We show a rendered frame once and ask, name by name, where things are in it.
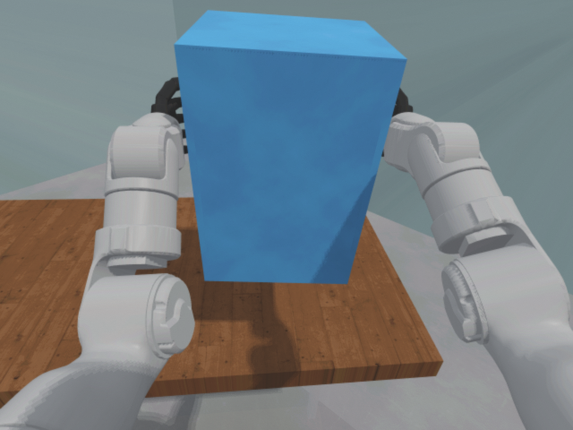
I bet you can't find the right robot hand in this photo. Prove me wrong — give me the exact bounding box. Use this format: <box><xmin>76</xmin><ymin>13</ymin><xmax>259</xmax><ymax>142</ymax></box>
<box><xmin>381</xmin><ymin>88</ymin><xmax>413</xmax><ymax>157</ymax></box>

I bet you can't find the right robot forearm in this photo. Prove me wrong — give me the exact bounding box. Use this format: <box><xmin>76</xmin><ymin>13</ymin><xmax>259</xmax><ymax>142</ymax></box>
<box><xmin>383</xmin><ymin>112</ymin><xmax>570</xmax><ymax>318</ymax></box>

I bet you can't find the robot left upper arm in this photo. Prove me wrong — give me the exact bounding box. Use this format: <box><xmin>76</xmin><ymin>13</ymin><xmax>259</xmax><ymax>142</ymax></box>
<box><xmin>0</xmin><ymin>273</ymin><xmax>195</xmax><ymax>430</ymax></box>

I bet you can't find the robot right upper arm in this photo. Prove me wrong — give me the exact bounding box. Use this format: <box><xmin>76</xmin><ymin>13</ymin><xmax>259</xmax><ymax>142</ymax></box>
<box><xmin>441</xmin><ymin>243</ymin><xmax>573</xmax><ymax>430</ymax></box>

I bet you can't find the left robot forearm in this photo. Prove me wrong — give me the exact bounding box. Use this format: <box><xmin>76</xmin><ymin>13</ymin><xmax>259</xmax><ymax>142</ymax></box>
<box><xmin>78</xmin><ymin>113</ymin><xmax>185</xmax><ymax>343</ymax></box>

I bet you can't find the left robot hand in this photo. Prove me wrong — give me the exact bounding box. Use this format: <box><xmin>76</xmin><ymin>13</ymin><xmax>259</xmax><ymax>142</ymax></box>
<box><xmin>151</xmin><ymin>77</ymin><xmax>188</xmax><ymax>154</ymax></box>

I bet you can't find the carton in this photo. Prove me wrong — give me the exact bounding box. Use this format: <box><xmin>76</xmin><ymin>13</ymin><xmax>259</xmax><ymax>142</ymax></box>
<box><xmin>174</xmin><ymin>10</ymin><xmax>407</xmax><ymax>284</ymax></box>

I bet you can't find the table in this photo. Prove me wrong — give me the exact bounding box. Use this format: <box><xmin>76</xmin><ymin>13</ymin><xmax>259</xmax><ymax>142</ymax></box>
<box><xmin>0</xmin><ymin>197</ymin><xmax>443</xmax><ymax>408</ymax></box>

